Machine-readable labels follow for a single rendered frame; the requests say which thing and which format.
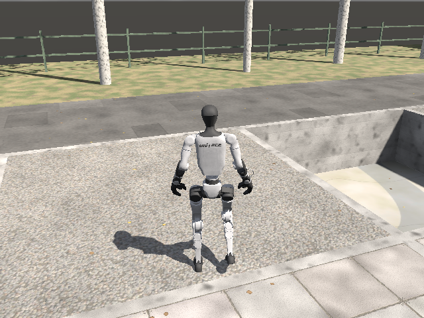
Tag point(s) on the robot right hand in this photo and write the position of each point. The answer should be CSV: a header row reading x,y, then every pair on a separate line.
x,y
243,185

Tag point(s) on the right robot foot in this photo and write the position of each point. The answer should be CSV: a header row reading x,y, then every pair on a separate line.
x,y
230,259

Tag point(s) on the robot foot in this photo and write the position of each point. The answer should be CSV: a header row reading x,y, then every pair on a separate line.
x,y
198,266
230,259

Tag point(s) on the robot right upper arm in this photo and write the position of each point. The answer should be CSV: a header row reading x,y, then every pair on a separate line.
x,y
235,150

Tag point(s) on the robot left hand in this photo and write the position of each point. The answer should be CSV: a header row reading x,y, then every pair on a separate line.
x,y
180,186

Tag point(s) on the left robot foot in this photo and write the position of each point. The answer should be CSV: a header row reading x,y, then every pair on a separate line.
x,y
198,266

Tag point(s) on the right robot forearm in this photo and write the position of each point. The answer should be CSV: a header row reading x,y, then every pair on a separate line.
x,y
244,174

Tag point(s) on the left robot forearm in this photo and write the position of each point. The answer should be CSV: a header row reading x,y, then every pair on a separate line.
x,y
178,175

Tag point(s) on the robot left upper arm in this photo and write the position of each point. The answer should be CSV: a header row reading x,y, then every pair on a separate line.
x,y
186,151

